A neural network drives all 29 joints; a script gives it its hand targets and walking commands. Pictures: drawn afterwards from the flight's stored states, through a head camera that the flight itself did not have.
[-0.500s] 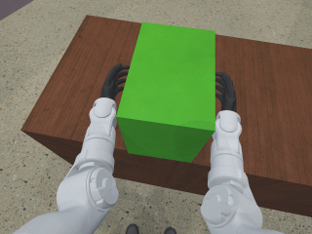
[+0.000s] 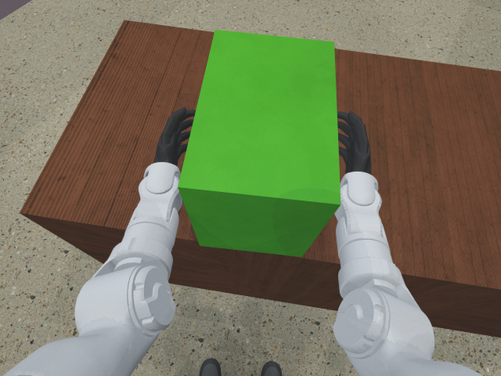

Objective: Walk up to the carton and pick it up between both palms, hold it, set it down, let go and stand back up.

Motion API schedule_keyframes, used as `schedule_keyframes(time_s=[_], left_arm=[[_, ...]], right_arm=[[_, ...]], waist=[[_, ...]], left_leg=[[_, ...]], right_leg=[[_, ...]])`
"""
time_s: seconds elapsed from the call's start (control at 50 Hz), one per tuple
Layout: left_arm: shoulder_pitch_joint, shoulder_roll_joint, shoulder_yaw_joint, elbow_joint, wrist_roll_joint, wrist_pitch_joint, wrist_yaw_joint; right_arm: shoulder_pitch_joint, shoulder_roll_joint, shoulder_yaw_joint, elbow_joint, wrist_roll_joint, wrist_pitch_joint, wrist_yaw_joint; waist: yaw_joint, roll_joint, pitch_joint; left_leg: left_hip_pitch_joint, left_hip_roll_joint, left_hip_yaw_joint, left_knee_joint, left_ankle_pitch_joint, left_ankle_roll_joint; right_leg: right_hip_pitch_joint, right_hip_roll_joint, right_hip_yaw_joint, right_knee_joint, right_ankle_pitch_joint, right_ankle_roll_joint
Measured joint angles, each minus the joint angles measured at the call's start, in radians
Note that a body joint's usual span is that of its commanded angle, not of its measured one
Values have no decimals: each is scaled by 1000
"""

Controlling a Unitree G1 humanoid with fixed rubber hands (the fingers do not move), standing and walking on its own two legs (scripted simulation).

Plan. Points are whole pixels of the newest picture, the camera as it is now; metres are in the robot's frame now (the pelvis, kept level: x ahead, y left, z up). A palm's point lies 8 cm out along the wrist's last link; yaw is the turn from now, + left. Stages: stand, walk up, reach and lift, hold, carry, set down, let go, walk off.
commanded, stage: set down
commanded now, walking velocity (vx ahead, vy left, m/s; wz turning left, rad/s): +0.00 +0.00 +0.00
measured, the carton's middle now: (261, 151) +0.49 -0.02 -0.02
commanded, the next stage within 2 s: none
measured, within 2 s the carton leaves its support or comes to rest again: neither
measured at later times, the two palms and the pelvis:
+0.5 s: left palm (134, 140) +0.45 +0.18 +0.06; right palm (369, 167) +0.42 -0.18 +0.05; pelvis -0.03 +0.01 -0.01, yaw -2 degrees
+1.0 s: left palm (127, 114) +0.46 +0.18 +0.10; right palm (411, 138) +0.43 -0.22 +0.11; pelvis -0.03 +0.00 -0.02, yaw -1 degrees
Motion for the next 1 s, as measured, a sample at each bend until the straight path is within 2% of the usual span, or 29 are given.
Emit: schedule_keyframes(time_s=[0.12,0.28,0.44,0.5,0.56,0.7,0.76,0.84,0.94,1.0], left_arm=[[-49,76,-96,144,-119,-41,50],[-120,143,-190,248,-247,-66,77],[-192,224,-339,339,-394,-25,79],[-210,258,-423,402,-486,-31,58],[-210,280,-504,440,-581,-44,46],[-216,323,-669,383,-758,-49,61],[-246,334,-696,367,-788,-31,58],[-299,339,-695,402,-792,-6,41],[-333,340,-648,449,-764,-5,11],[-321,346,-614,436,-735,3,-3]], right_arm=[[-63,-75,125,156,143,-19,-46],[-110,-156,271,307,297,-46,-75],[-161,-235,361,433,431,-23,-57],[-183,-268,425,474,524,-14,-48],[-189,-299,477,492,586,-4,-38],[-246,-382,541,472,678,37,11],[-298,-407,587,493,726,57,31],[-346,-413,647,528,775,77,37],[-321,-403,689,496,804,84,7],[-289,-396,694,447,812,91,-13]], waist=[[3,-2,-74],[10,8,-177],[5,17,-180],[0,22,-141],[-11,16,-128],[-15,3,-159],[-10,11,-179],[-9,22,-191],[-24,10,-191],[-35,-7,-180]], left_leg=[[-126,7,24,54,-12,5],[-248,12,32,113,-25,13],[-242,11,21,184,-53,14],[-217,15,17,218,-69,15],[-219,13,16,238,-73,16],[-297,10,16,263,-63,8],[-325,12,16,278,-66,7],[-332,18,15,301,-81,5],[-298,20,11,291,-87,3],[-260,17,8,262,-78,1]], right_leg=[[-131,6,26,48,1,3],[-256,11,52,103,9,20],[-213,9,42,108,-6,16],[-180,13,39,124,-10,17],[-188,11,36,158,-23,18],[-284,6,33,222,-35,14],[-315,8,32,242,-40,12],[-323,12,30,265,-54,9],[-293,15,29,263,-65,10],[-257,14,30,242,-61,11]])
